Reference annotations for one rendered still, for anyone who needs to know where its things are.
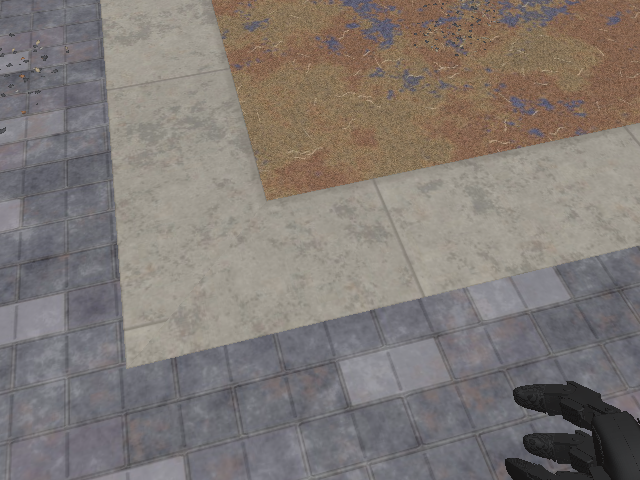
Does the robot right hand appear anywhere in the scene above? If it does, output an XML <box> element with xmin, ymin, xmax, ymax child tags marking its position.
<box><xmin>505</xmin><ymin>381</ymin><xmax>640</xmax><ymax>480</ymax></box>

